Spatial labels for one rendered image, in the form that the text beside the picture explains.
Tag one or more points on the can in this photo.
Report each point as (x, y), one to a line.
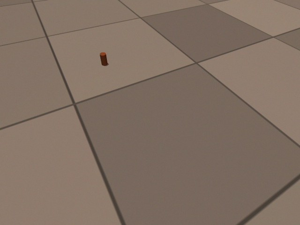
(103, 58)

